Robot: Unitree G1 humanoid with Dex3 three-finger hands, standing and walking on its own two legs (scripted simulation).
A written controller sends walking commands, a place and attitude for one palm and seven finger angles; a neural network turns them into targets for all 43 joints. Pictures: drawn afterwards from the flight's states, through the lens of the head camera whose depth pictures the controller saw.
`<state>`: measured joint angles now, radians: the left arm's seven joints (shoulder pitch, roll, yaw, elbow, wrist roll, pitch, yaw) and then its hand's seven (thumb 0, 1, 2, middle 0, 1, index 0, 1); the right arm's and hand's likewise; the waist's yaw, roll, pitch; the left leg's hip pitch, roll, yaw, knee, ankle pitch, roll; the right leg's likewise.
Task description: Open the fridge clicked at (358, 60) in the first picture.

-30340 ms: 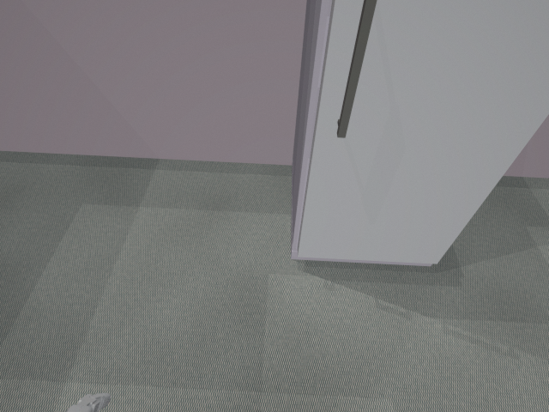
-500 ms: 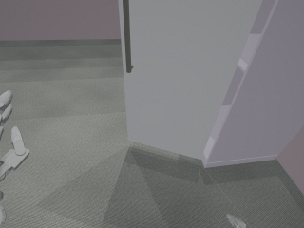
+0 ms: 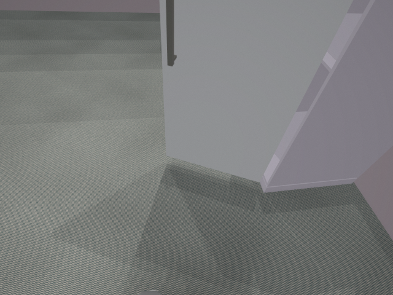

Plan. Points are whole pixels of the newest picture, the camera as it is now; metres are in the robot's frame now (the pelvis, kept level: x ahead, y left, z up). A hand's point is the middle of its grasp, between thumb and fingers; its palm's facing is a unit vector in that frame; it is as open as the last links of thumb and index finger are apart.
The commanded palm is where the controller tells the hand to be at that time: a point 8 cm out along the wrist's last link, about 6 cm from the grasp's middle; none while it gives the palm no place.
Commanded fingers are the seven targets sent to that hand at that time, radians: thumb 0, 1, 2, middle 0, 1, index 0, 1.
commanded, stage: let the arm hang, fingers relaxed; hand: left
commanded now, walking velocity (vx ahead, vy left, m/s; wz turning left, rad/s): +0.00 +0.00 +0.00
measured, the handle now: (172, 14) +0.90 +0.12 +0.15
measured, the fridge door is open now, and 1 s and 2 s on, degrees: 64 64 64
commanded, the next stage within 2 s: look to check the result in 0.74 s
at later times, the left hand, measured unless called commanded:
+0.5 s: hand out of the picture +0.10 +0.27 -0.14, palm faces -0.05 -0.94 -0.34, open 7.4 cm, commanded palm none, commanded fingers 0.00 0.90 0.90 -0.20 -0.30 -0.20 -0.30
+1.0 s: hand (85, 279) +0.17 +0.25 -0.14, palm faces -0.10 -0.94 -0.34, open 7.4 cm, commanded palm none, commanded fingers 0.00 0.90 0.90 -0.20 -0.30 -0.20 -0.30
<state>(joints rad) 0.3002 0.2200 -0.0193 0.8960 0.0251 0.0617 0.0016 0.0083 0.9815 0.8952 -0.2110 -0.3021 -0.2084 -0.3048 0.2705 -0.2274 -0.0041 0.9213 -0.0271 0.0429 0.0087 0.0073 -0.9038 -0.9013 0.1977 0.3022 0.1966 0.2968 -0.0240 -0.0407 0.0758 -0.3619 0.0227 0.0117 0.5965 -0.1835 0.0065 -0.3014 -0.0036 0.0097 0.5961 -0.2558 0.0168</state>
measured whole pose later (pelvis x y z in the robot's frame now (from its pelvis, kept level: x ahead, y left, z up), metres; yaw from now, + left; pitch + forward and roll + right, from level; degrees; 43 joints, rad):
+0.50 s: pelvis +0.03 +0.02 +0.02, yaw -1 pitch -1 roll +0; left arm 0.14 0.35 0.01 1.11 0.03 0.00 0.00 0.01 0.91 0.90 -0.20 -0.30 -0.20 -0.30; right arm 0.13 -0.30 -0.03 1.09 -0.02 0.01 0.01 0.00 -0.90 -0.90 0.20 0.30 0.20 0.30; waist 0.00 0.00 0.05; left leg -0.24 -0.01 0.04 0.41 -0.15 0.03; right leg -0.19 -0.03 0.04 0.40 -0.20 0.04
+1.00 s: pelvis +0.08 +0.00 +0.02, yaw -2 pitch +0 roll +0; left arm 0.07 0.35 0.00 1.12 0.02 -0.02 0.00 0.01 0.91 0.90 -0.20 -0.30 -0.20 -0.30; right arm 0.09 -0.33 -0.02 1.14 -0.01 0.00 0.01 0.00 -0.90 -0.90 0.20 0.30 0.20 0.30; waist -0.02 -0.01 0.07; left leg -0.14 0.01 0.06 0.32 -0.17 0.01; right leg -0.10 -0.02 0.06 0.31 -0.21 0.03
